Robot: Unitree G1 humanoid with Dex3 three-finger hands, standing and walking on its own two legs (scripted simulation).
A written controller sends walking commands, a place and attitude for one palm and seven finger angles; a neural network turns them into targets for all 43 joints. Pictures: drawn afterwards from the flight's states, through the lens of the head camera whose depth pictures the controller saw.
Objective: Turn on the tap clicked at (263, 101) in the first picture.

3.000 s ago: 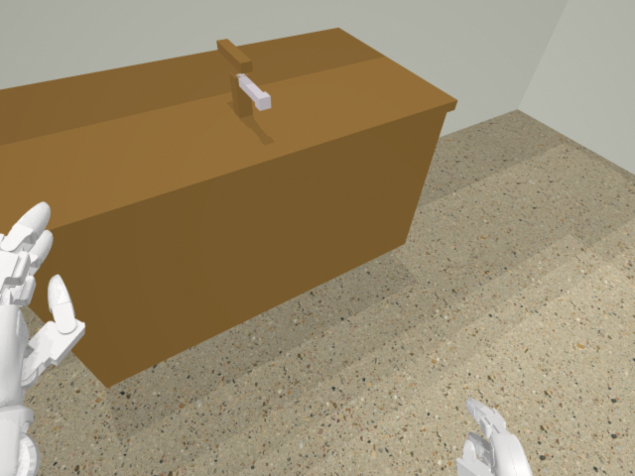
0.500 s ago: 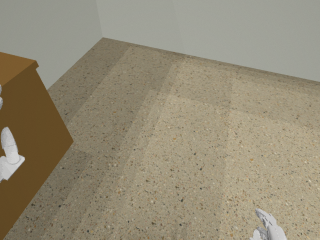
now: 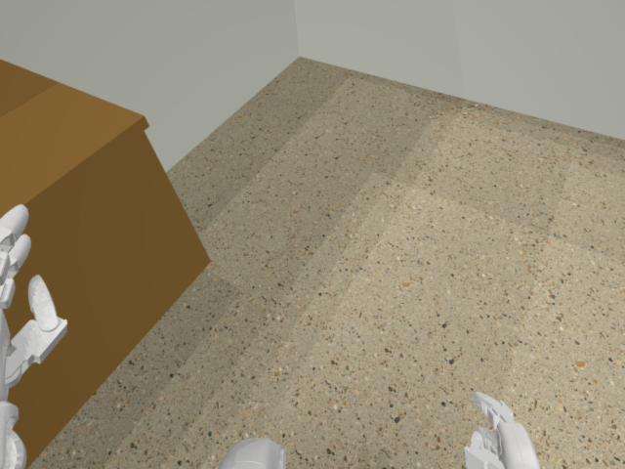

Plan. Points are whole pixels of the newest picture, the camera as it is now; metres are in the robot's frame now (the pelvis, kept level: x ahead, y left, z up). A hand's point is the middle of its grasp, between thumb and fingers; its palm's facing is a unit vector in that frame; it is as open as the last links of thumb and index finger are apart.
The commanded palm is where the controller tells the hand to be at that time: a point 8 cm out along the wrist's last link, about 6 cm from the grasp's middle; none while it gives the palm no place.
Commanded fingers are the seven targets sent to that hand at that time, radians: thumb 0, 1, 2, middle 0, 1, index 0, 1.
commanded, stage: turn to face it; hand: left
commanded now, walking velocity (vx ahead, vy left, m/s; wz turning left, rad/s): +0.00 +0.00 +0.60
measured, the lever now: out of the picture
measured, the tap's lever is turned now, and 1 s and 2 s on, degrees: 0 0 0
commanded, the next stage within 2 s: take the last steps up to it in 1.00 s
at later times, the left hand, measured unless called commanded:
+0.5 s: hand out of the picture +0.11 +0.27 +0.17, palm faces +0.58 -0.67 -0.45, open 7.4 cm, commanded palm +0.06 +0.30 +0.18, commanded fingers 0.00 0.90 0.90 -0.20 -0.30 -0.20 -0.30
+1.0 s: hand out of the picture -0.05 +0.27 +0.17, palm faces +0.79 -0.49 -0.36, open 7.4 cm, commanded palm -0.12 +0.28 +0.18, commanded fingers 0.00 0.90 0.90 -0.20 -0.30 -0.20 -0.30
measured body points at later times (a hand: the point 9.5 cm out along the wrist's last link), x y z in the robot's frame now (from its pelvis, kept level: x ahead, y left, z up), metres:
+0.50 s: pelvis -0.02 -0.01 +0.00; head +0.01 +0.00 +0.44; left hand +0.07 +0.31 +0.20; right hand +0.20 -0.15 -0.10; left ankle +0.00 +0.12 -0.74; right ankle +0.02 -0.14 -0.72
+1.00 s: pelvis -0.10 -0.04 -0.01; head -0.11 -0.02 +0.44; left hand -0.10 +0.29 +0.19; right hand +0.17 -0.16 -0.07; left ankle -0.17 +0.06 -0.74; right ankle -0.02 -0.14 -0.69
